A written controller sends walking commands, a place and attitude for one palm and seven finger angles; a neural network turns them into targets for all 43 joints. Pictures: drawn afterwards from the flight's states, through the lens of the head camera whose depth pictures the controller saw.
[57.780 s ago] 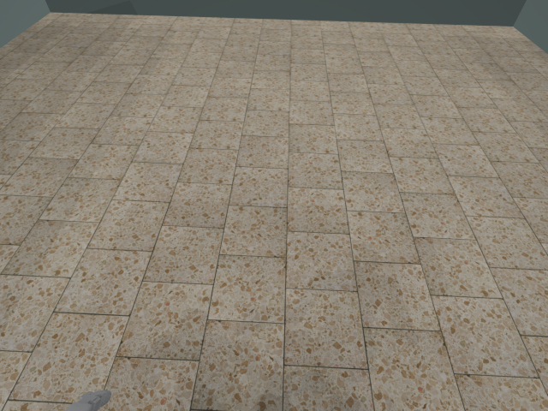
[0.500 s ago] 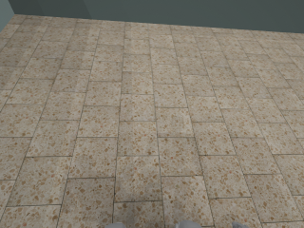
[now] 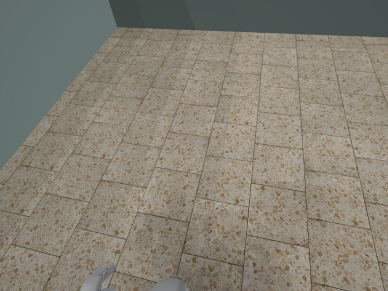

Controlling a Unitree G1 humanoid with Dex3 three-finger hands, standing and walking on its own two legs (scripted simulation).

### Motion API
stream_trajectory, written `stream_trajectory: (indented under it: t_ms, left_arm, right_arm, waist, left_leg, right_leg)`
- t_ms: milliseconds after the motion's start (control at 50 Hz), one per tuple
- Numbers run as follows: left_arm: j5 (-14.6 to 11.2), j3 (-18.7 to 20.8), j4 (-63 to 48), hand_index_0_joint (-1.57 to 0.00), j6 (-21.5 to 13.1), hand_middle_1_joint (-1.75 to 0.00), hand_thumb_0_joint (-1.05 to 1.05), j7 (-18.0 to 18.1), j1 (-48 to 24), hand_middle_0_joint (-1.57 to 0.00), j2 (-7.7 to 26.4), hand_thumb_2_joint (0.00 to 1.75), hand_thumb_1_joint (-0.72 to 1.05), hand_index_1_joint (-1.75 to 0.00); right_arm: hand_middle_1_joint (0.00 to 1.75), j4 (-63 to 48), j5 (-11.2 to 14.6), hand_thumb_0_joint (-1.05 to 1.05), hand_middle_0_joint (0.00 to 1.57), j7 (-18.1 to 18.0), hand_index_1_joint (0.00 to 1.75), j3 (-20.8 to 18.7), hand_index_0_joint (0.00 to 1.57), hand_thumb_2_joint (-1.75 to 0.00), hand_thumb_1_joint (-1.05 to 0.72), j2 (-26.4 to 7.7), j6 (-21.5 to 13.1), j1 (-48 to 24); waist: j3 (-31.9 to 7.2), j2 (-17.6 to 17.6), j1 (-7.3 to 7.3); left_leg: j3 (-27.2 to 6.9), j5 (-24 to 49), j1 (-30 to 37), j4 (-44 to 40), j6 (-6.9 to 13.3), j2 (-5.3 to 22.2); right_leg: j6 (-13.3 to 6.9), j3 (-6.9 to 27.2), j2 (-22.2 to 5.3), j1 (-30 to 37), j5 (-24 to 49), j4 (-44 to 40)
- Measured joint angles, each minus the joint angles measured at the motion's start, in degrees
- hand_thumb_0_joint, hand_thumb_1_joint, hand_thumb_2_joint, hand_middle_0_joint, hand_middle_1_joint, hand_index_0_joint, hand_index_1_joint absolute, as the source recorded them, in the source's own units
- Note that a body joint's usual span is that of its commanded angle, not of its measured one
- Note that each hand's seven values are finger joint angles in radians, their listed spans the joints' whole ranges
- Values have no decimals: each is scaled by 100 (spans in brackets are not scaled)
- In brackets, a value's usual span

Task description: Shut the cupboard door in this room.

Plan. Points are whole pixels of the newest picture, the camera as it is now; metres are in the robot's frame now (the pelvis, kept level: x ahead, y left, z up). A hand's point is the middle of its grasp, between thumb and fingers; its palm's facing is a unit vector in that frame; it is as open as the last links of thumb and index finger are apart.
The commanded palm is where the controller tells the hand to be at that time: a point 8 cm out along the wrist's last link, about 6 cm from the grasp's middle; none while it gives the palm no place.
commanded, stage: walk to a spot facing it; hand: left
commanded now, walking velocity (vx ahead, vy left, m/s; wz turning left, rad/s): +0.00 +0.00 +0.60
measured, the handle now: out of the picture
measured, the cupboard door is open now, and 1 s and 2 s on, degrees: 100 100 100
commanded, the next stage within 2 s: none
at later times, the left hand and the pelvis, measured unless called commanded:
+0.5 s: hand out of the picture -0.06 +0.26 -0.18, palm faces +0.38 -0.88 -0.29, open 7.4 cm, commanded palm none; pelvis -0.01 +0.03 +0.00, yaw +19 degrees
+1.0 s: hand out of the picture +0.01 +0.22 -0.13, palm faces +0.56 -0.77 -0.30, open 7.4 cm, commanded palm none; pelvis +0.02 -0.01 +0.00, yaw +37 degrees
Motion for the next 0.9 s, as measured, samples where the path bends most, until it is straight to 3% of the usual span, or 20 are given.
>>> stream_trajectory:
  t_ms: [80, 140, 240, 340, 380, 400, 420, 480, 580, 760, 820, 860, 900]
  left_arm:
    - [20, -23, 47, -20, 14, -29, 1, 20, 210, -20, -107, 90, 90, -30]
    - [37, -27, 87, -20, -9, -29, 1, 14, 319, -20, -113, 90, 90, -30]
    - [67, -19, 111, -21, -70, -29, 1, -19, 517, -20, -47, 90, 90, -30]
    - [92, 65, 212, -21, -37, -30, 1, -34, 726, -20, 169, 90, 90, -30]
    - [78, 121, 271, -21, -4, -30, 1, -35, 820, -20, 301, 90, 90, -30]
    - [57, 151, 289, -21, 21, -30, 1, -41, 891, -20, 366, 90, 90, -30]
    - [34, 188, 351, -20, 75, -29, 1, -44, 881, -20, 464, 90, 90, -30]
    - [29, 247, 495, -20, 278, -29, 1, 4, 773, -20, 644, 90, 90, -30]
    - [15, 239, 426, -20, 270, -29, 1, -61, 500, -20, 629, 90, 91, -30]
    - [-9, 145, 94, -20, 217, -29, 1, -75, 21, -20, 430, 90, 91, -30]
    - [-39, 101, -12, -20, 169, -29, 1, -69, -103, -20, 335, 90, 91, -30]
    - [-59, 61, -94, -20, 90, -29, 1, -70, -124, -20, 277, 90, 90, -30]
    - [-22, 20, -138, -20, -25, -29, 1, -54, -119, -20, 174, 90, 90, -30]
  right_arm:
    - [30, 6, -34, 1, 20, 69, 30, -86, 20, -90, -91, -169, 51, -54]
    - [30, -4, -29, 1, 20, 86, 30, -92, 20, -90, -91, -219, 65, -70]
    - [30, 29, -12, 1, 20, 92, 30, -33, 19, -90, -91, -245, 116, -262]
    - [30, -89, 30, 1, 20, 97, 30, 76, 19, -90, -91, -188, 39, -616]
    - [30, -188, 35, 1, 20, 105, 30, 124, 19, -90, -91, -156, -44, -717]
    - [30, -255, 28, 1, 20, 116, 30, 147, 19, -90, -91, -162, -108, -743]
    - [30, -286, 24, 1, 20, 105, 30, 149, 19, -90, -91, -107, -177, -797]
    - [30, -361, 40, 1, 20, 52, 30, 239, 20, -90, -91, 32, -279, -837]
    - [30, -357, 13, 1, 20, -54, 30, 316, 20, -90, -90, 107, -269, -699]
    - [30, -241, -18, 1, 21, -25, 30, 306, 20, -90, -90, 203, -198, -264]
    - [30, -195, -33, 1, 21, -28, 30, 258, 20, -90, -90, 174, -149, -132]
    - [30, -170, -17, 1, 21, -32, 30, 212, 20, -90, -90, 131, -115, -35]
    - [30, -115, 27, 1, 21, -29, 30, 135, 20, -90, -90, 36, -83, 7]
  waist:
    - [-14, -70, -17]
    - [-10, -186, -9]
    - [63, -348, 156]
    - [164, -495, 363]
    - [157, -564, 408]
    - [115, -568, 420]
    - [123, -666, 416]
    - [147, -752, 464]
    - [97, -573, 394]
    - [36, -412, 162]
    - [43, -299, 61]
    - [16, -218, 22]
    - [38, -66, 34]
  left_leg:
    - [424, 179, -360, 1617, -181, 264]
    - [536, 266, -262, 1708, -299, 488]
    - [668, -3, 195, 746, -366, 681]
    - [975, -96, 711, -475, -259, 649]
    - [1132, 307, 1025, -1229, -187, 587]
    - [1145, 640, 1189, -1622, -53, 571]
    - [1122, 642, 1122, -1546, 95, 494]
    - [991, 510, 1107, -1415, 301, 445]
    - [634, 811, 1307, -1894, 331, 401]
    - [87, 991, 1252, -2064, 252, 185]
    - [-123, 947, 1112, -1912, 150, 136]
    - [-270, 852, 960, -1688, 54, 86]
    - [-320, 305, 695, -1045, -19, 70]
  right_leg:
    - [-51, -252, -226, 251, 17, -263]
    - [-43, -472, -403, 366, 36, -377]
    - [18, -816, -659, 426, -26, -356]
    - [168, -1122, -877, 350, -185, -72]
    - [272, -1247, -991, 269, -336, 209]
    - [323, -1273, -1043, 145, -453, 501]
    - [399, -1070, -1077, -60, -840, 1001]
    - [494, -401, -779, -672, -1497, 2482]
    - [585, 38, -500, -1241, -876, 3219]
    - [629, 337, -267, -1123, -729, 2096]
    - [575, 311, -102, -802, -720, 1343]
    - [535, 242, -1, -407, -289, 469]
    - [150, 87, 39, -258, 182, 145]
